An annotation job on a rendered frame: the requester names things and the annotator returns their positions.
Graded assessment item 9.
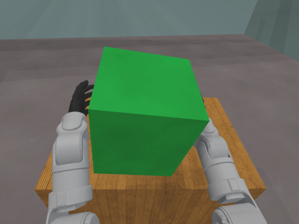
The right robot upper arm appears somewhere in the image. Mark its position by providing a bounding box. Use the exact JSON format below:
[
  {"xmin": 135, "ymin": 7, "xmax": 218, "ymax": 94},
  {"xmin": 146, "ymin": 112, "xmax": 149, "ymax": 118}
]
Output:
[{"xmin": 212, "ymin": 203, "xmax": 266, "ymax": 224}]

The left robot hand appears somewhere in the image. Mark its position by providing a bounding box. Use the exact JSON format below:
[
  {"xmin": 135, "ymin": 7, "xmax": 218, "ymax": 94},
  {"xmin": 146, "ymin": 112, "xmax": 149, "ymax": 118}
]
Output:
[{"xmin": 68, "ymin": 80, "xmax": 94, "ymax": 116}]

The left robot upper arm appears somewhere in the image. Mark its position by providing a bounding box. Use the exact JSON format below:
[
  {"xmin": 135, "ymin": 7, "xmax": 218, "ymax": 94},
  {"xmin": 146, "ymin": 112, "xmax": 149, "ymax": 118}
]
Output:
[{"xmin": 50, "ymin": 211, "xmax": 100, "ymax": 224}]

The pedestal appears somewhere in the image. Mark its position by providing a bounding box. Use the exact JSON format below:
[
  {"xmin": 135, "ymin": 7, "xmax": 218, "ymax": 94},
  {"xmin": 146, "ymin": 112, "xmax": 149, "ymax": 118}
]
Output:
[{"xmin": 34, "ymin": 93, "xmax": 267, "ymax": 224}]

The carton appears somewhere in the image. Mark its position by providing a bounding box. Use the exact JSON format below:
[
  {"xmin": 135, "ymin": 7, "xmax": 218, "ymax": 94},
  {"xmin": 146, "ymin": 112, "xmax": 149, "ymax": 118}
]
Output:
[{"xmin": 88, "ymin": 47, "xmax": 210, "ymax": 176}]

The right robot forearm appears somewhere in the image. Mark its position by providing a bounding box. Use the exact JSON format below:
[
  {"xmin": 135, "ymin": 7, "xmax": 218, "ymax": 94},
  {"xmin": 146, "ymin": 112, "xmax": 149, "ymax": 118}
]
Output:
[{"xmin": 193, "ymin": 118, "xmax": 267, "ymax": 224}]

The left robot forearm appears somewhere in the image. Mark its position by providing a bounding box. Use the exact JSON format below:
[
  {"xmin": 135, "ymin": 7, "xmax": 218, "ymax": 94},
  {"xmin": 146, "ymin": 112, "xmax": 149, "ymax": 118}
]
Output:
[{"xmin": 46, "ymin": 112, "xmax": 93, "ymax": 224}]

